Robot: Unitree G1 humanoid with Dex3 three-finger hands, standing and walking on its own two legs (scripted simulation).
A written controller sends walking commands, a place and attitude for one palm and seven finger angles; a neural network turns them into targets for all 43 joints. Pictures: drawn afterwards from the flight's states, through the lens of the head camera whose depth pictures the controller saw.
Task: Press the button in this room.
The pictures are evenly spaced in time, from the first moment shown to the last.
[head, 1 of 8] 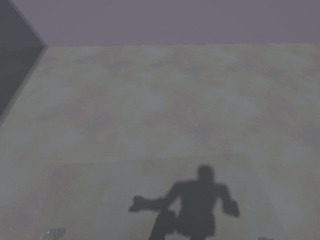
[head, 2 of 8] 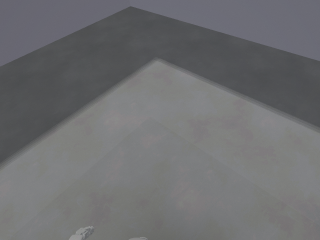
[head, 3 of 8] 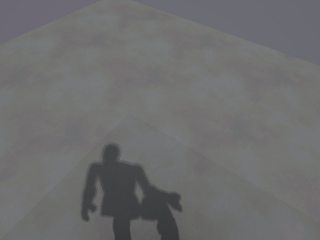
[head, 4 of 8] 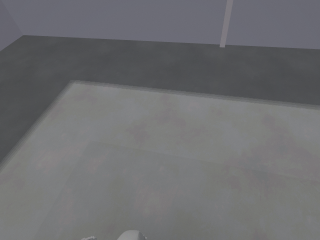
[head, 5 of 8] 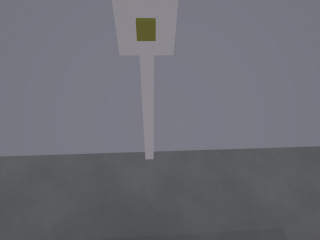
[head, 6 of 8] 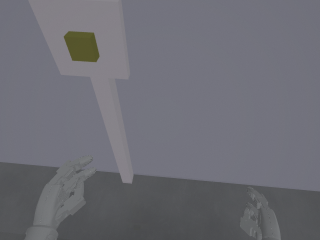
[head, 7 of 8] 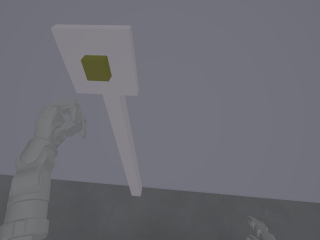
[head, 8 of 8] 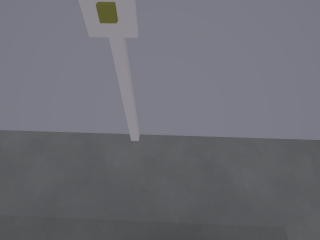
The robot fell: no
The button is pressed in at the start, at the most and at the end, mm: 0 13 0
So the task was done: yes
